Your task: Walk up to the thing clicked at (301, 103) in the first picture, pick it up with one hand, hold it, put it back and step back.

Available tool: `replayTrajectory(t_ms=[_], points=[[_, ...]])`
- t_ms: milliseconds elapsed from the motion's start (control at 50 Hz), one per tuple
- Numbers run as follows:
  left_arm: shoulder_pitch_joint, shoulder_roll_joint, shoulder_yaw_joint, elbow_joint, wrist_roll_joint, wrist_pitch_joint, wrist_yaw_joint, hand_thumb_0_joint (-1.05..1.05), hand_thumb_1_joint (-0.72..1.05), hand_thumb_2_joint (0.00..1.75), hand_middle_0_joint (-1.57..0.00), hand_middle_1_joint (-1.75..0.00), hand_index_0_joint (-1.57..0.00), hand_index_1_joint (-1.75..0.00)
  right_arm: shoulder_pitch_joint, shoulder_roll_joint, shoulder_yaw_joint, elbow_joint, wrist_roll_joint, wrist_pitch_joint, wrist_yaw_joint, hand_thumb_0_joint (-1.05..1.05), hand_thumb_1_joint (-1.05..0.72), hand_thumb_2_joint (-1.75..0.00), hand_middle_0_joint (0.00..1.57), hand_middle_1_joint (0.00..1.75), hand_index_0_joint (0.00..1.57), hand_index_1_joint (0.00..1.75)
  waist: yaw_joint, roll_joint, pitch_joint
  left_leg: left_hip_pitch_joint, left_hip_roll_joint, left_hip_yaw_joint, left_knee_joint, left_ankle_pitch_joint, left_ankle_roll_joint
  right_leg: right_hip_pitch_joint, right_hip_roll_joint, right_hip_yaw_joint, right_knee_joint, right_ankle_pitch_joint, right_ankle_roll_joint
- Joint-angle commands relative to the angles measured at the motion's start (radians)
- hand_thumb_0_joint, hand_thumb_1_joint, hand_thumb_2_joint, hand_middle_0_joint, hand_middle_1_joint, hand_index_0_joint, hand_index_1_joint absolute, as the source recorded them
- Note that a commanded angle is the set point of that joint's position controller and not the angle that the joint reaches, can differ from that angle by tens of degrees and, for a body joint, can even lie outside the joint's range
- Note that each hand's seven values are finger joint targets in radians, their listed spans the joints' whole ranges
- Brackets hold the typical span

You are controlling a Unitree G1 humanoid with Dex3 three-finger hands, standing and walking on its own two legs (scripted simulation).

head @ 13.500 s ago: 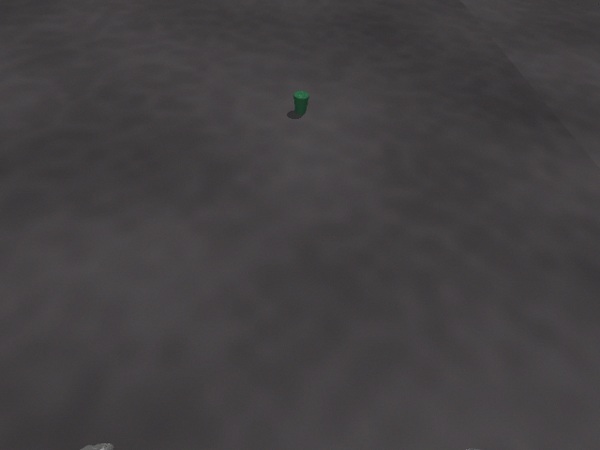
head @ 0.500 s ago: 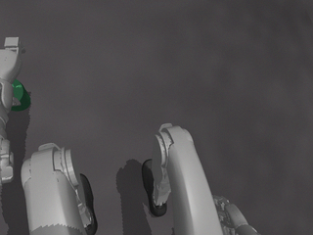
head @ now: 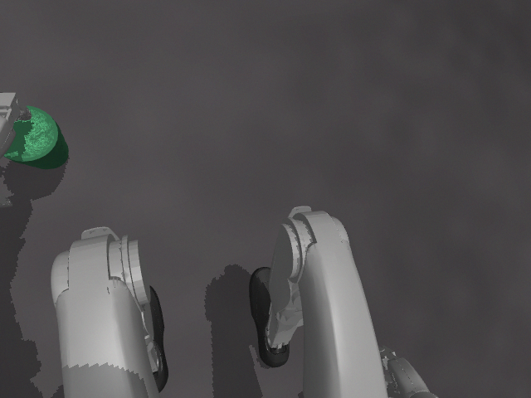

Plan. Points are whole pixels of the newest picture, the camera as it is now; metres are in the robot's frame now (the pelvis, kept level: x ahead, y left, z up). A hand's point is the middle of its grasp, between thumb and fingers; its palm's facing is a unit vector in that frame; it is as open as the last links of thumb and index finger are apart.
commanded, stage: rest palm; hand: left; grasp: from above
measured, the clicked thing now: (38, 144) +0.48 +0.31 -0.27
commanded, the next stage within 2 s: close in 1.16 s
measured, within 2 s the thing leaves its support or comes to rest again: neither
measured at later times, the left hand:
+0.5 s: hand (24, 136) +0.47 +0.30 -0.18, palm faces -0.57 -0.12 -0.81, open 14.1 cm
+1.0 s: hand (24, 137) +0.48 +0.32 -0.21, palm faces -0.44 -0.11 -0.89, open 14.0 cm
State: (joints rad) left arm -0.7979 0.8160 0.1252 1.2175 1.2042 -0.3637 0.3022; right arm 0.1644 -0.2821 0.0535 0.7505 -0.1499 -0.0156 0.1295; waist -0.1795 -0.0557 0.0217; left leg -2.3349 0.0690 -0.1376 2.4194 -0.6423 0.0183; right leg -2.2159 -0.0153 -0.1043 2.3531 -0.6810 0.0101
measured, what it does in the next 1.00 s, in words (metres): stands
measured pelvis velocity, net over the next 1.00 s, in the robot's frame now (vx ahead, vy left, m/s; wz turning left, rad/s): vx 0.01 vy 0.00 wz -0.05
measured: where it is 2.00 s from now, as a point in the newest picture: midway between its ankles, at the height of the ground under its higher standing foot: (212, 344)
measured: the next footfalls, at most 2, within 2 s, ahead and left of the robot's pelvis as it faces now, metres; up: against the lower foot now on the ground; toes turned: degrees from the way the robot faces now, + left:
none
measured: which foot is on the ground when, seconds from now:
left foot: down 0.00-1.00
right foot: down 0.00-1.00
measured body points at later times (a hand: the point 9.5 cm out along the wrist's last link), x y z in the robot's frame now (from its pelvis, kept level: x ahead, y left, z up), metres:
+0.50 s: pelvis +0.00 +0.00 +0.01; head +0.27 +0.05 +0.37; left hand +0.49 +0.30 -0.13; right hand +0.02 -0.27 -0.09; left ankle +0.09 +0.13 -0.29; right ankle +0.10 -0.12 -0.29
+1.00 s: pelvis +0.01 +0.00 -0.02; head +0.27 +0.09 +0.34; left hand +0.50 +0.32 -0.16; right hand +0.06 -0.26 -0.11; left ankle +0.09 +0.13 -0.29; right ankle +0.10 -0.12 -0.29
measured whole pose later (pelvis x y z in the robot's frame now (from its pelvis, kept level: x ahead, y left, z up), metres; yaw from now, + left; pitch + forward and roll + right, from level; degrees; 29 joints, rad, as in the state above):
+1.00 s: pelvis +0.01 +0.00 -0.02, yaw -3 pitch +31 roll -10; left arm -1.03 0.92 0.17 1.59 1.29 -0.23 0.46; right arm 0.12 -0.28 0.17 0.70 -0.21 -0.12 0.18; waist -0.31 -0.07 0.06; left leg -2.39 0.07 -0.18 2.50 -0.68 0.02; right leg -2.26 0.01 -0.13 2.40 -0.70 0.02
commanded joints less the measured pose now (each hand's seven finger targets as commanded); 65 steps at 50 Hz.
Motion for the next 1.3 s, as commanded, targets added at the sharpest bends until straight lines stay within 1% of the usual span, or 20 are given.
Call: replayTrajectory(t_ms=[0,80,120,220,240,260,300,360,400,460,540,680,760,860,920,980,1040,1100,1140,1280], points=[[-0.463,0.206,0.022,-0.183,0.024,0.023,0.16,0.0,-0.58,1.01,-0.06,-1.02,-0.05,-1.02,0.129,-0.25,-0.109,-0.01,-0.005,-0.018,-0.026,0.0,-0.91,-0.9,0.2,0.3,0.2,0.3,-0.061,0.475,-0.738,0.7,-0.017,0.041,-0.282,0.083,-0.026,0.143,0.047,-0.074,-0.228,0.141,-0.055],[-0.642,0.179,-0.031,-0.125,0.048,0.138,0.209,0.0,-0.6,1.15,-0.08,-1.03,-0.05,-1.06,0.146,-0.263,-0.11,0.026,0.002,-0.028,-0.033,0.0,-0.91,-0.9,0.2,0.3,0.2,0.3,-0.088,0.534,-0.766,0.746,-0.015,0.028,-0.321,0.083,-0.032,0.084,0.036,-0.082,-0.219,0.165,-0.055],[-0.661,0.156,-0.062,-0.031,0.053,0.194,0.199,0.0,-0.61,1.05,-0.06,-0.95,-0.03,-0.98,0.154,-0.26,-0.1,0.045,0.009,-0.03,-0.037,0.0,-0.9,-0.91,0.2,0.3,0.2,0.3,-0.106,0.503,-0.752,0.728,-0.019,0.038,-0.315,0.104,-0.023,0.105,0.04,-0.075,-0.244,0.191,-0.051],[-0.611,0.157,-0.092,0.262,0.037,0.276,0.099,0.0,-0.57,1.01,-0.06,-1.01,-0.05,-1.02,0.176,-0.256,-0.052,0.012,0.009,-0.04,-0.026,0.0,-0.9,-0.9,0.2,0.3,0.2,0.3,-0.136,0.296,-0.61,0.524,-0.035,0.056,-0.268,0.092,0.014,0.186,0.045,-0.055,-0.279,0.188,-0.044],[-0.575,0.139,-0.102,0.287,0.025,0.283,0.072,0.0,-0.56,1.0,-0.06,-1.03,-0.06,-1.04,0.167,-0.252,-0.041,0.002,0.01,-0.039,-0.026,0.0,-0.9,-0.9,0.2,0.3,0.2,0.3,-0.12,0.272,-0.608,0.508,-0.037,0.061,-0.266,0.1,0.018,0.214,0.046,-0.053,-0.282,0.193,-0.043],[-0.537,0.14,-0.103,0.335,0.019,0.29,0.048,0.0,-0.55,0.99,-0.06,-1.04,-0.06,-1.04,0.161,-0.254,-0.036,-0.013,0.016,-0.037,-0.024,0.0,-0.9,-0.9,0.2,0.3,0.2,0.3,-0.115,0.242,-0.6,0.48,-0.039,0.062,-0.261,0.102,0.024,0.234,0.048,-0.051,-0.29,0.197,-0.04],[-0.445,0.233,-0.029,0.349,0.013,0.29,0.002,0.0,-0.52,0.96,-0.06,-1.06,-0.07,-1.05,0.177,-0.272,-0.026,-0.04,0.016,-0.031,-0.021,0.0,-0.9,-0.9,0.2,0.3,0.2,0.3,-0.1,0.216,-0.595,0.453,-0.044,0.067,-0.255,0.149,0.03,0.306,0.047,-0.047,-0.278,0.235,-0.037],[-0.419,0.217,-0.041,0.308,-0.009,0.263,-0.054,0.0,-0.5,0.93,-0.06,-1.09,-0.08,-1.06,0.146,-0.256,-0.007,-0.093,0.018,-0.016,-0.008,0.0,-0.9,-0.9,0.2,0.3,0.2,0.3,-0.097,0.207,-0.612,0.411,-0.045,0.08,-0.247,0.17,0.036,0.374,0.054,-0.039,-0.274,0.252,-0.031],[-0.464,0.291,-0.017,0.209,-0.013,0.217,-0.056,0.0,-0.5,0.92,-0.06,-1.1,-0.08,-1.07,0.142,-0.258,0.009,-0.11,0.014,-0.009,-0.007,0.0,-0.9,-0.9,0.2,0.3,0.2,0.3,-0.096,0.222,-0.638,0.403,-0.044,0.079,-0.234,0.157,0.036,0.4,0.058,-0.038,-0.273,0.245,-0.028],[-0.518,0.429,0.073,0.058,-0.018,0.128,-0.013,0.0,-0.52,0.94,-0.06,-1.07,-0.07,-1.05,0.162,-0.27,0.021,-0.113,0.006,-0.004,-0.01,0.0,-0.9,-0.9,0.2,0.3,0.2,0.3,-0.086,0.272,-0.719,0.434,-0.035,0.077,-0.194,0.177,0.027,0.449,0.061,-0.037,-0.264,0.266,-0.022],[-0.495,0.467,0.119,-0.031,0.014,0.036,0.081,0.0,-0.52,0.94,-0.05,-1.05,-0.06,-1.03,0.181,-0.267,0.017,-0.079,-0.013,-0.005,-0.009,0.0,-0.9,-0.9,0.2,0.3,0.2,0.3,-0.08,0.381,-0.752,0.485,-0.03,0.085,-0.167,0.172,0.009,0.43,0.064,-0.023,-0.243,0.255,-0.027],[-0.508,0.369,0.064,0.134,0.076,0.059,0.189,0.0,-0.54,0.99,-0.06,-0.96,-0.05,-0.97,0.194,-0.284,0.008,-0.024,-0.056,-0.038,-0.001,0.0,-0.89,-0.9,0.2,0.3,0.2,0.3,-0.13,0.425,-0.645,0.513,-0.023,0.051,-0.163,0.086,0.001,0.215,0.065,-0.088,-0.219,0.159,-0.044],[-0.495,0.331,0.032,0.216,0.088,0.108,0.2,0.0,-0.52,1.11,-0.08,-1.0,-0.06,-1.02,0.201,-0.295,0.009,-0.013,-0.061,-0.065,0.009,0.0,-0.89,-0.9,0.2,0.3,0.2,0.3,-0.139,0.424,-0.6,0.518,-0.025,0.038,-0.18,0.071,-0.005,0.175,0.065,-0.116,-0.196,0.157,-0.047],[-0.495,0.311,0.007,0.262,0.077,0.141,0.183,0.0,-0.51,1.02,-0.07,-1.0,-0.06,-1.0,0.192,-0.304,0.013,-0.021,-0.055,-0.094,0.026,0.0,-0.89,-0.9,0.2,0.3,0.2,0.3,-0.148,0.408,-0.582,0.526,-0.021,0.025,-0.171,0.126,-0.004,0.181,0.066,-0.121,-0.176,0.216,-0.039],[-0.471,0.382,0.077,0.269,0.076,0.145,0.192,0.0,-0.51,1.05,-0.07,-1.01,-0.07,-1.02,0.203,-0.3,0.024,-0.024,-0.057,-0.1,0.033,0.0,-0.89,-0.9,0.2,0.3,0.2,0.3,-0.143,0.387,-0.6,0.503,-0.02,0.03,-0.153,0.183,-0.001,0.235,0.069,-0.119,-0.168,0.268,-0.035],[-0.484,0.344,0.065,0.251,0.069,0.138,0.192,0.0,-0.5,1.07,-0.08,-1.05,-0.07,-1.05,0.192,-0.288,0.033,-0.03,-0.065,-0.101,0.042,0.0,-0.89,-0.9,0.2,0.3,0.2,0.3,-0.163,0.378,-0.625,0.496,-0.017,0.039,-0.129,0.221,0.007,0.286,0.078,-0.11,-0.184,0.32,-0.026],[-0.472,0.4,0.084,0.239,0.071,0.137,0.188,0.0,-0.51,1.05,-0.07,-1.03,-0.06,-1.04,0.187,-0.29,0.037,-0.034,-0.067,-0.109,0.05,0.0,-0.9,-0.9,0.2,0.3,0.2,0.3,-0.146,0.395,-0.619,0.481,-0.017,0.045,-0.118,0.207,0.007,0.301,0.077,-0.1,-0.183,0.306,-0.026],[-0.483,0.396,0.084,0.222,0.069,0.127,0.189,0.0,-0.5,1.1,-0.09,-1.06,-0.08,-1.07,0.187,-0.283,0.041,-0.033,-0.071,-0.112,0.056,0.0,-0.89,-0.9,0.2,0.3,0.2,0.3,-0.16,0.416,-0.605,0.487,-0.016,0.039,-0.126,0.165,0.003,0.276,0.076,-0.11,-0.175,0.26,-0.031],[-0.45,0.399,0.093,0.208,0.065,0.122,0.192,0.0,-0.5,1.11,-0.09,-1.06,-0.07,-1.07,0.176,-0.298,0.028,-0.041,-0.069,-0.11,0.054,0.0,-0.89,-0.9,0.2,0.3,0.2,0.3,-0.14,0.433,-0.626,0.507,-0.014,0.031,-0.139,0.155,-0.003,0.27,0.079,-0.119,-0.174,0.242,-0.036],[-0.421,0.409,0.099,0.245,0.058,0.108,0.199,0.0,-0.43,1.11,-0.11,-1.1,-0.11,-1.09,0.176,-0.309,0.036,-0.04,-0.072,-0.112,0.059,0.0,-0.89,-0.9,0.2,0.3,0.2,0.3,-0.143,0.402,-0.591,0.467,-0.014,0.024,-0.134,0.135,0.001,0.265,0.081,-0.126,-0.174,0.227,-0.035]])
